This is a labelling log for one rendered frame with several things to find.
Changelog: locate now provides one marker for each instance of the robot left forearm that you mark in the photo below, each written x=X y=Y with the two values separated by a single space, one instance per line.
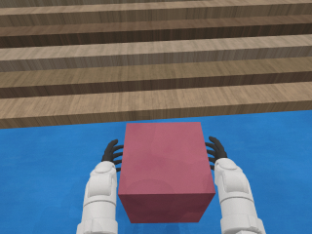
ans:
x=100 y=201

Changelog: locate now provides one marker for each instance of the right robot hand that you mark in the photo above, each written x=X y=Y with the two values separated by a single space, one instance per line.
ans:
x=218 y=151

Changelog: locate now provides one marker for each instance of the robot right forearm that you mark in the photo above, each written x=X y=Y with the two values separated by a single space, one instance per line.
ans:
x=236 y=200

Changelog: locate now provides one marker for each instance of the left robot hand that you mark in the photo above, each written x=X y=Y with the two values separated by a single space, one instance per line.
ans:
x=109 y=154

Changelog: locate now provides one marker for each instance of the carton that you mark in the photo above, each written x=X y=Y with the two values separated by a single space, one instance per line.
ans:
x=165 y=173

